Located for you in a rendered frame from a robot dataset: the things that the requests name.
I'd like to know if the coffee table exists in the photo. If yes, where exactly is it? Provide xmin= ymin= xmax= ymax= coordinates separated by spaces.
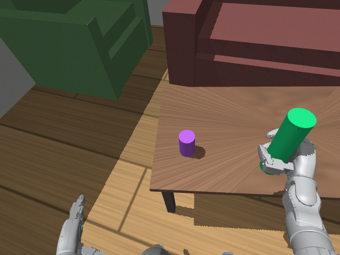
xmin=149 ymin=86 xmax=340 ymax=213

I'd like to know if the armchair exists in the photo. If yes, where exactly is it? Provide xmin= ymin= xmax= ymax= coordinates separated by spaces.
xmin=0 ymin=0 xmax=154 ymax=100

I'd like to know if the right robot hand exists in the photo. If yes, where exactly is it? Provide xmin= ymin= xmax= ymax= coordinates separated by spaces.
xmin=258 ymin=128 xmax=316 ymax=180

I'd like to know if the sofa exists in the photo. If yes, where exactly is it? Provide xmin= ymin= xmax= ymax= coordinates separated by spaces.
xmin=162 ymin=0 xmax=340 ymax=87

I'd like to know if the left robot hand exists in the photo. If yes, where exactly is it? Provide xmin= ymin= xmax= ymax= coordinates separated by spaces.
xmin=56 ymin=195 xmax=107 ymax=255

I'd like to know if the right robot arm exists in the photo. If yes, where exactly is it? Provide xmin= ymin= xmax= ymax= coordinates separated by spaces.
xmin=282 ymin=176 xmax=339 ymax=255

